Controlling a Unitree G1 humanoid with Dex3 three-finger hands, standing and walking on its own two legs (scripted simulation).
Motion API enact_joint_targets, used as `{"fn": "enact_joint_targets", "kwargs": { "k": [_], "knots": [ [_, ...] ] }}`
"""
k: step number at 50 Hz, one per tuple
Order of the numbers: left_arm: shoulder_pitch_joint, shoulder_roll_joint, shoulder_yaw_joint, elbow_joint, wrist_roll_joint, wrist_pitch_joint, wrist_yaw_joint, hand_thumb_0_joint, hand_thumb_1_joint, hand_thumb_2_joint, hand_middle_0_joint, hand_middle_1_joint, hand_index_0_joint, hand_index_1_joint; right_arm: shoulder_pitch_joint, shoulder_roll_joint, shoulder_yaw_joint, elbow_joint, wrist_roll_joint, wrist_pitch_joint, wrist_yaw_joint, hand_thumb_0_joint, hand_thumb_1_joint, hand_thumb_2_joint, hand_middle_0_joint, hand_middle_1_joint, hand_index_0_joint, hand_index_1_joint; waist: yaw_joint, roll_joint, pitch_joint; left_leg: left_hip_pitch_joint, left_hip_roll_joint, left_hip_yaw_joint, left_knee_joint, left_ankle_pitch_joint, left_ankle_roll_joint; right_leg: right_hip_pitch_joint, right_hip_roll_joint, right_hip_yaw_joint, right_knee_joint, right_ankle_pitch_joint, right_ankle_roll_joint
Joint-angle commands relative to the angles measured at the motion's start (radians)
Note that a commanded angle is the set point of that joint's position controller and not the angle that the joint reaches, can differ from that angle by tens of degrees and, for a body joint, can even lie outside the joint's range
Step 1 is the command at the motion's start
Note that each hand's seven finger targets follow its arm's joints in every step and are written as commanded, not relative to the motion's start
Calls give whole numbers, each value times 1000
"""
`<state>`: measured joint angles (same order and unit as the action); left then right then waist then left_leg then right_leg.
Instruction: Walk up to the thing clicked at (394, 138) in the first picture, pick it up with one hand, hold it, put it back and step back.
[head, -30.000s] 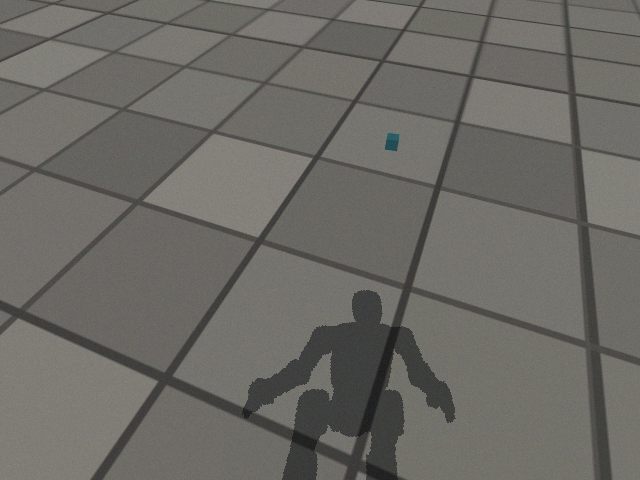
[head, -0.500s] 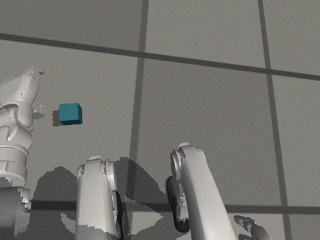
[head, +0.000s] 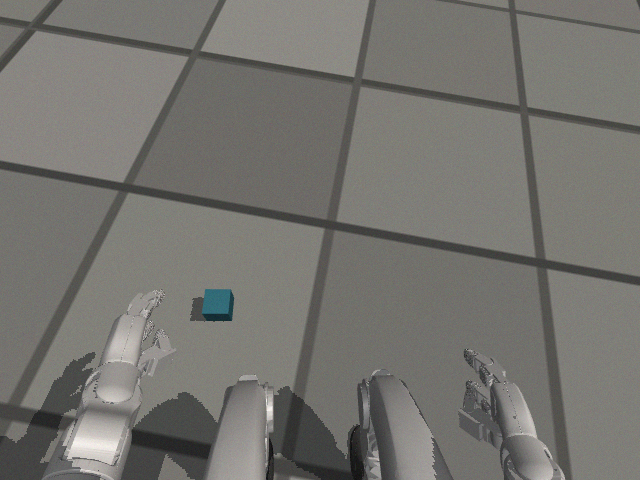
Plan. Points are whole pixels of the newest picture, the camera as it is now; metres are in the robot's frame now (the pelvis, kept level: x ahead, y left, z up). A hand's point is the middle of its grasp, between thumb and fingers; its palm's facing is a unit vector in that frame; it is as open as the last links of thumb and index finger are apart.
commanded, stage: home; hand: left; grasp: from above
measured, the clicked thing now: (218, 305) +0.51 +0.23 -0.55
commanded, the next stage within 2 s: none
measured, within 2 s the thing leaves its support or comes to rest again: neither
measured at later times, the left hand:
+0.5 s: hand (121, 393) +0.22 +0.18 +0.08, palm faces +0.09 -0.97 -0.21, open 7.4 cm
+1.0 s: hand (116, 412) +0.21 +0.18 +0.08, palm faces +0.09 -0.98 -0.20, open 7.4 cm
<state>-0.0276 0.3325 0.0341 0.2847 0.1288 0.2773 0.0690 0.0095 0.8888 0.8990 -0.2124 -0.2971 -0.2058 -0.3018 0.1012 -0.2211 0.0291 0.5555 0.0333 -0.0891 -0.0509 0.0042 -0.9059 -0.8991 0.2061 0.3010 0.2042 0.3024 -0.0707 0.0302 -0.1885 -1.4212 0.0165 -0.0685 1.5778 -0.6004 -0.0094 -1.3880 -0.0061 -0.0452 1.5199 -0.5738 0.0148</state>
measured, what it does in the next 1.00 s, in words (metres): rises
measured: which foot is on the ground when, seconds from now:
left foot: down 0.00-1.00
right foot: down 0.00-1.00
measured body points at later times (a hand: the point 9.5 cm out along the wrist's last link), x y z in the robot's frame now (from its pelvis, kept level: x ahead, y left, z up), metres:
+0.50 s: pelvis +0.06 +0.00 +0.13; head +0.08 +0.00 +0.58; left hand +0.21 +0.23 +0.10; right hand +0.22 -0.24 +0.06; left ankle +0.06 +0.12 -0.55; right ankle +0.07 -0.13 -0.55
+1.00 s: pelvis +0.05 +0.00 +0.13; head +0.07 +0.00 +0.58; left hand +0.20 +0.24 +0.10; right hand +0.22 -0.24 +0.07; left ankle +0.06 +0.12 -0.55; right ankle +0.07 -0.13 -0.55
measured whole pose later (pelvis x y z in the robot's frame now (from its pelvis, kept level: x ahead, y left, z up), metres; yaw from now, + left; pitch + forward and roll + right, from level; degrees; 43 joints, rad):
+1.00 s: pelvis +0.05 +0.00 +0.13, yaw +2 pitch +9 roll -2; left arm 0.50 0.22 0.03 -0.12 -0.06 0.45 0.02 0.01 0.90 0.90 -0.20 -0.30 -0.20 -0.30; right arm 0.30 -0.22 0.04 0.53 0.00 -0.24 -0.18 0.01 -0.90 -0.90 0.21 0.30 0.21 0.30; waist -0.04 0.04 -0.16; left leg -0.69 0.02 -0.06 1.00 -0.48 -0.01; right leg -0.64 -0.01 -0.05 0.93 -0.45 0.01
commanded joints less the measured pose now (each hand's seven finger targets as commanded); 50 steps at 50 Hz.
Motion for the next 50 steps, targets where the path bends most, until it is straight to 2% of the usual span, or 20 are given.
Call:
{"fn": "enact_joint_targets", "kwargs": {
  "k": [1,4,5,10,16,19,21,23,27,29,32,38,40,43,47,48,50],
  "knots": [
    [-26,116,81,-263,-76,5,26,0,900,900,-200,-300,-200,-300,52,-147,-54,-120,10,-57,-44,0,-901,-899,200,299,200,299,-8,78,-361,458,-4,-37,-383,58,27,346,20,12,-331,97,-33],
    [67,70,71,-295,-120,45,25,0,900,900,-200,-300,-200,-300,76,-134,-40,-122,9,-70,-70,0,-901,-900,200,299,200,299,-15,71,-308,527,-2,-31,-443,171,21,433,24,6,-398,181,-33],
    [81,66,82,-315,-135,56,27,0,900,900,-200,-300,-200,-300,81,-131,-35,-127,8,-75,-80,0,-901,-899,200,299,200,299,-11,63,-302,545,-3,-28,-462,181,22,465,24,6,-423,189,-32],
    [221,25,86,-405,-188,96,19,0,900,900,-200,-300,-200,-300,113,-117,-22,-144,5,-107,-116,0,-901,-899,200,299,200,299,-1,54,-232,652,-6,-12,-565,243,22,604,25,2,-544,243,-26],
    [412,-1,80,-535,-201,119,8,0,900,900,-200,-300,-200,-300,139,-101,-23,-184,-4,-138,-142,0,-901,-900,200,299,200,299,18,51,-161,747,-17,12,-656,313,24,740,28,-5,-663,301,-23],
    [493,-21,60,-565,-197,128,-3,0,900,900,-200,-301,-200,-300,149,-101,-27,-190,-8,-152,-149,0,-901,-899,200,299,200,299,15,22,-138,781,-18,14,-678,372,25,769,32,-14,-687,349,-23],
    [507,-23,56,-585,-195,131,-10,0,900,900,-200,-300,-200,-300,144,-103,-29,-200,-10,-158,-151,0,-901,-899,200,299,200,299,16,6,-84,783,-21,16,-696,344,30,771,31,-16,-716,325,-19],
    [513,-19,56,-610,-193,134,-19,0,900,900,-200,-301,-200,-300,144,-103,-33,-197,-14,-168,-153,0,-901,-899,200,299,200,299,12,12,-93,805,-21,20,-704,356,29,783,31,-17,-723,332,-18],
    [521,-19,50,-607,-187,135,-35,0,900,900,-200,-300,-200,-300,142,-114,-41,-192,-20,-186,-153,0,-901,-899,200,299,200,299,12,4,-50,818,-17,18,-722,367,26,775,32,-27,-725,330,-18],
    [500,-21,51,-583,-184,131,-43,0,900,900,-200,-300,-200,-300,138,-120,-43,-188,-23,-195,-151,0,-901,-900,200,299,200,299,9,-5,-18,814,-15,15,-732,332,26,762,32,-31,-727,296,-17],
    [492,-9,64,-593,-183,123,-47,0,900,900,-200,-299,-200,-299,135,-121,-44,-187,-25,-202,-148,0,-900,-900,200,300,200,300,18,-1,-36,820,-20,22,-728,328,26,784,26,-24,-734,297,-14],
    [502,-5,57,-596,-172,124,-46,0,900,900,-200,-300,-200,-300,129,-124,-47,-181,-29,-209,-144,0,-900,-900,200,300,200,300,23,20,-70,842,-23,21,-726,377,23,809,25,-21,-725,345,-16],
    [491,-11,49,-592,-171,122,-45,0,900,900,-200,-300,-200,-300,120,-122,-42,-184,-28,-207,-143,0,-900,-900,200,300,200,300,23,22,-32,828,-21,17,-739,333,23,789,26,-24,-732,304,-15],
    [488,-6,57,-594,-174,121,-45,0,900,900,-200,-300,-200,-300,117,-127,-44,-182,-28,-208,-141,0,-900,-900,200,300,200,300,30,42,-31,830,-12,1,-761,297,18,778,30,-31,-728,264,-19],
    [488,-10,53,-598,-175,122,-41,0,900,900,-200,-300,-200,-300,113,-121,-40,-187,-26,-210,-143,0,-900,-900,200,300,200,300,28,13,-28,815,-19,15,-751,279,26,790,27,-25,-742,255,-16],
    [496,-5,64,-595,-178,121,-41,0,900,900,-200,-300,-200,-300,112,-120,-40,-186,-27,-211,-144,0,-900,-900,200,300,200,300,36,11,-21,804,-21,20,-748,270,26,790,26,-23,-749,245,-16],
    [492,-12,53,-596,-179,121,-42,0,900,900,-200,-300,-200,-300,109,-120,-39,-186,-27,-214,-144,0,-901,-900,200,300,200,299,34,2,-14,794,-20,18,-754,232,26,784,27,-25,-754,212,-15]
  ]
}}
